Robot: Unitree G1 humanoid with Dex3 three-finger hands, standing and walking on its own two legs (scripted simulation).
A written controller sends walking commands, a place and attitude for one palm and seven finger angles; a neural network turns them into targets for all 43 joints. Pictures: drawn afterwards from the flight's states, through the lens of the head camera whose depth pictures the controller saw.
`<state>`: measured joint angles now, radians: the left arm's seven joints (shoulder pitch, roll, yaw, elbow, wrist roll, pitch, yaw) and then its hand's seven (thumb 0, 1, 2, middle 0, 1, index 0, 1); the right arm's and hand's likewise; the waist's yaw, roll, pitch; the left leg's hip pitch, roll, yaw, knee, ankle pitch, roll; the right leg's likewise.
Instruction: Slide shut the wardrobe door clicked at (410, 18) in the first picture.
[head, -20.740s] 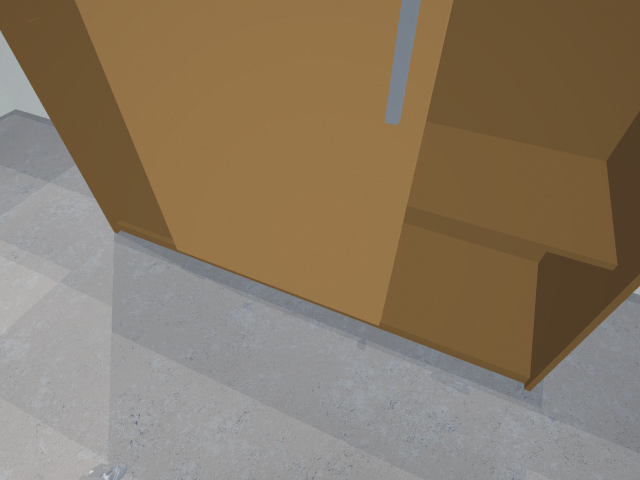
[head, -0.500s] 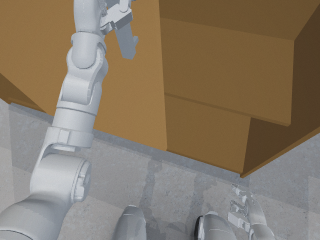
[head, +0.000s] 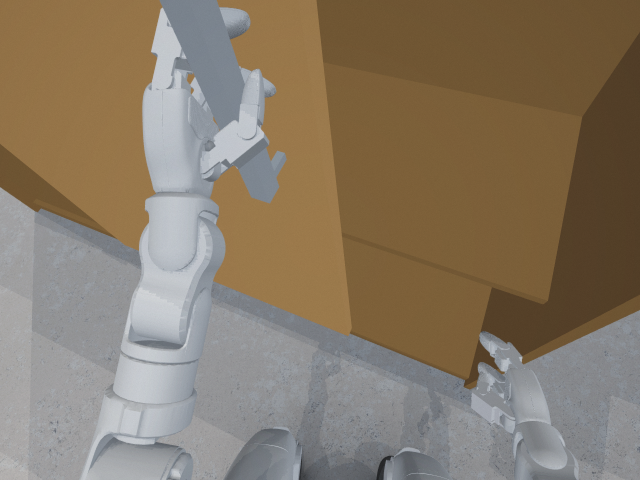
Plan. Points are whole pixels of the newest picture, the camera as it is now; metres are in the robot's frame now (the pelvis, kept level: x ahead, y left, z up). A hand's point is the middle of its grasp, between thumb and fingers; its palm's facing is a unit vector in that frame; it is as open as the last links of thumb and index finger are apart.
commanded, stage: step sideways, sliding the door along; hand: left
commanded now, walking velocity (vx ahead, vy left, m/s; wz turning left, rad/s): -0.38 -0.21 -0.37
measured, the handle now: (231, 59) +0.42 +0.13 +0.25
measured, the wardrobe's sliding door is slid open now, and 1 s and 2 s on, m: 0.35 0.03 0.00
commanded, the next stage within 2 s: stop walking and hold the door there in 1.38 s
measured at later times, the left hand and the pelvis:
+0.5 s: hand (465, 206) +0.32 -0.06 +0.21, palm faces -0.19 -0.98 -0.08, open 7.9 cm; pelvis +0.01 -0.07 -0.01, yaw -7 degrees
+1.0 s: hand out of the picture +0.28 -0.19 +0.21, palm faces -0.19 -0.97 -0.16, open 8.1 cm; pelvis -0.13 -0.18 -0.02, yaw -15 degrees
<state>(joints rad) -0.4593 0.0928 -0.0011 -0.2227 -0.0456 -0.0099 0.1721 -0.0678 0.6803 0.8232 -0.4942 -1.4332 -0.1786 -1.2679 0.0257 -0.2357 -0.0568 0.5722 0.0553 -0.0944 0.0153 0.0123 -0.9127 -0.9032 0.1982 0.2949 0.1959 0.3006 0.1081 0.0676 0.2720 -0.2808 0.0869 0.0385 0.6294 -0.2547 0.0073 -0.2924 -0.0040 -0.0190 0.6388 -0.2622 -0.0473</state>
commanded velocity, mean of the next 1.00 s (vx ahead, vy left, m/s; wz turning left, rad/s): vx -0.14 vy -0.27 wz -0.17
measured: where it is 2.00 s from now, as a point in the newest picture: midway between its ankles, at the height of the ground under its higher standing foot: outside the picture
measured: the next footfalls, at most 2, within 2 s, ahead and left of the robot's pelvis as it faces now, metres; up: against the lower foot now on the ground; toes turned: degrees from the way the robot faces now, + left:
right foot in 0.22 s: +0.10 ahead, -0.12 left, +0.00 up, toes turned -7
left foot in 0.86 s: -0.04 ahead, +0.05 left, +0.00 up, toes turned -4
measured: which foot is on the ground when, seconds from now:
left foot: down 0.00-0.64, up 0.66-0.84, down 0.86-1.00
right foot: down 0.00-0.04, up 0.06-0.20, down 0.22-0.86, up 0.88-1.00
